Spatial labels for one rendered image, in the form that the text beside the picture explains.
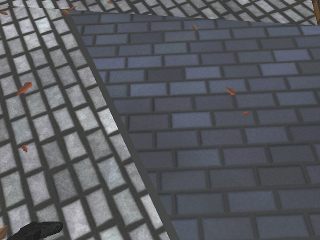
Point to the left robot hand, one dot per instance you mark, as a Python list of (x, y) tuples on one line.
[(36, 231)]

